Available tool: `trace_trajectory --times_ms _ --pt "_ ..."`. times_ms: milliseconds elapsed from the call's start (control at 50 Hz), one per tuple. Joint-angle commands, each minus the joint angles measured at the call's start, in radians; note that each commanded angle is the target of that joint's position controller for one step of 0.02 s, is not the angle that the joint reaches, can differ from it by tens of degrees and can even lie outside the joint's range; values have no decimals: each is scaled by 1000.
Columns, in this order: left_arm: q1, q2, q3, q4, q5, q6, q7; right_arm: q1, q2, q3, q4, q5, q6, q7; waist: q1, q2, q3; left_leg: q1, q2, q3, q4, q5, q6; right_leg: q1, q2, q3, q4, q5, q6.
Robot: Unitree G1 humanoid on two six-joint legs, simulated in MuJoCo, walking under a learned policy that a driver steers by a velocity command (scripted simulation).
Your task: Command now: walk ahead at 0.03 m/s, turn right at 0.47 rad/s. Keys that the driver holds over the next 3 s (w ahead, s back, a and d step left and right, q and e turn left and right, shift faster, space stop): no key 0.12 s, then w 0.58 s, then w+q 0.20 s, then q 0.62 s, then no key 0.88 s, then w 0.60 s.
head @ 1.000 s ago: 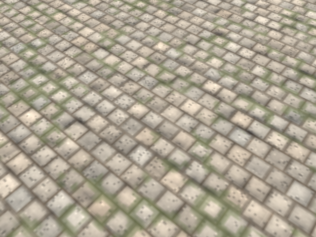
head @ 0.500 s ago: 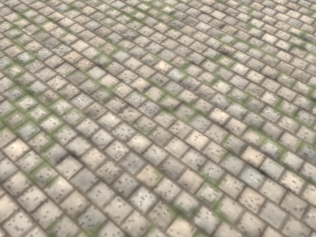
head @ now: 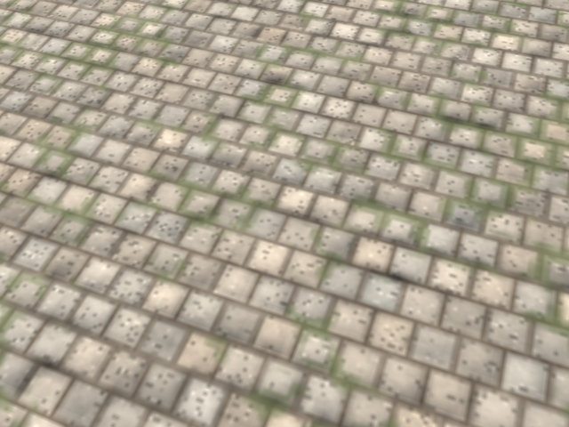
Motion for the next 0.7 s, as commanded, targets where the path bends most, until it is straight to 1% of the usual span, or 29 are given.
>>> trace_trajectory --times_ms 20,40,60,80,120,140,180,200,220,240,260,280,300,320,340,360,380,400,420,440,460,480,500,540,580,600,660,700 --pt "-24 140 33 -77 -8 -15 18 11 -90 -23 -61 -5 -4 -12 -19 -123 -195 -138 5 -81 46 81 -9 260 -247 258 -139 612 -198" --pt "-23 138 31 -78 0 -15 20 30 -78 -20 -55 -1 -1 -11 -25 -129 -206 -106 -2 -77 13 105 -14 249 -238 243 -144 611 -199" --pt "-18 136 29 -77 4 -16 23 36 -68 -17 -53 3 0 -12 -23 -133 -209 -84 -5 -74 -34 118 -19 244 -233 234 -147 603 -200" --pt "-11 138 29 -72 5 -16 25 29 -57 -12 -54 5 2 -13 -17 -136 -206 -67 -6 -74 -86 126 -22 240 -232 231 -150 581 -200" --pt "-9 142 27 -65 6 -14 31 12 -42 -4 -57 4 7 -13 -4 -148 -198 -17 -2 -76 -181 143 -26 217 -228 231 -155 502 -196" --pt "0 140 26 -60 5 -13 32 14 -41 -1 -56 5 7 -9 4 -154 -204 13 1 -70 -228 158 -23 198 -223 237 -180 337 -194" --pt "18 148 25 -47 2 -13 29 -10 -51 -1 -62 11 3 4 32 -189 -158 46 -7 -45 -308 164 -9 142 -211 281 -249 -88 -190" --pt "25 151 22 -39 3 -15 26 -20 -60 -3 -67 14 -4 10 40 -209 -127 49 -12 -36 -340 147 1 124 -218 315 -273 -209 -188" --pt "35 150 20 -29 4 -19 24 -23 -65 -3 -70 16 -13 16 44 -213 -102 56 -13 -32 -377 128 14 118 -226 341 -284 -268 -185" --pt "45 152 18 -21 3 -23 22 -23 -67 -4 -70 18 -25 23 46 -204 -84 68 -16 -27 -417 116 30 117 -232 359 -285 -300 -182" --pt "50 155 18 -16 0 -26 20 -14 -63 -3 -66 20 -39 28 40 -188 -74 94 -20 -18 -466 122 48 111 -235 370 -278 -319 -178" --pt "42 154 15 -13 -6 -28 19 12 -52 -2 -53 21 -52 33 21 -170 -68 150 -27 -4 -539 161 68 89 -226 365 -262 -335 -168" --pt "29 147 11 -12 -10 -28 19 55 -40 0 -32 20 -64 37 -6 -153 -66 239 -38 13 -628 221 89 48 -205 351 -240 -347 -154" --pt "20 124 2 -12 -9 -30 18 110 -39 -2 -7 16 -72 38 -32 -136 -74 336 -32 -3 -675 240 106 -1 -171 336 -204 -340 -129" --pt "-19 70 -14 -27 -4 -36 16 202 -65 -8 16 11 -79 33 -68 -81 -86 456 62 -116 -721 196 139 -104 -117 280 -74 -314 -83" --pt "-37 -2 -32 -59 0 -52 10 292 -154 -26 38 4 -82 26 -67 126 -102 574 240 -378 -816 63 222 -287 23 83 212 -289 -8" --pt "-97 75 -11 -102 -21 -71 11 312 -209 -46 42 -11 -86 34 -93 228 -7 538 386 -654 -937 -105 343 -486 29 45 368 -369 8" --pt "-98 130 7 -90 -34 -84 10 268 -147 -30 22 -11 -95 29 -78 137 47 516 371 -641 -947 -170 344 -539 -36 110 477 -293 6" --pt "-64 125 10 -69 -31 -87 3 230 -106 -17 12 -1 -99 25 -49 123 49 527 317 -559 -946 -142 304 -562 -55 108 509 -205 7" --pt "-48 114 11 -55 -18 -88 0 211 -93 -12 3 8 -100 25 -42 118 39 534 281 -486 -956 -76 276 -563 -75 89 512 -140 13" --pt "-57 101 10 -55 -10 -90 -3 209 -87 -8 5 12 -99 25 -43 101 43 530 260 -424 -968 23 259 -557 -95 83 494 -70 22" --pt "-66 79 6 -52 -5 -93 -6 221 -79 -4 8 9 -98 23 -46 86 33 510 229 -355 -977 130 246 -520 -98 60 477 -7 33" --pt "-74 58 2 -53 -4 -94 -9 235 -74 -2 13 7 -96 23 -51 83 22 498 207 -300 -981 224 242 -492 -97 36 453 44 44" --pt "-102 27 -8 -60 -6 -94 -14 256 -74 1 20 8 -91 21 -63 79 12 476 171 -206 -979 362 234 -434 -93 5 354 122 60" --pt "-152 5 -18 -75 -11 -96 -21 281 -88 0 26 11 -86 19 -83 84 19 441 151 -146 -976 428 225 -359 -80 -18 230 187 66" --pt "-177 1 -21 -82 -14 -98 -26 296 -99 -2 29 12 -84 18 -94 85 25 429 151 -132 -974 439 224 -325 -72 -27 174 209 66" --pt "-226 14 -20 -101 -22 -100 -40 335 -123 -6 43 21 -77 20 -107 90 50 441 188 -137 -963 442 229 -269 -58 -37 82 204 53" --pt "-233 34 -17 -112 -26 -104 -48 337 -132 -11 51 30 -71 20 -90 98 64 485 223 -149 -941 485 222 -256 -57 -28 39 162 23"
Next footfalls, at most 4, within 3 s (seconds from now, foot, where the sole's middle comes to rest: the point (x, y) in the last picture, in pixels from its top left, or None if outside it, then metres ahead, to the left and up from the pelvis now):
0.34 left None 0.06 0.14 -0.77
0.78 right None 0.35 -0.15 -0.77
1.26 left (283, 374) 0.55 0.08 -0.77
1.72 right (379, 358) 0.58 -0.15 -0.77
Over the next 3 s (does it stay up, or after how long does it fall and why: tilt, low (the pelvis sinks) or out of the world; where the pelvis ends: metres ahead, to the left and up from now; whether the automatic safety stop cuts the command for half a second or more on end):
stays up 0.65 0.03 -0.01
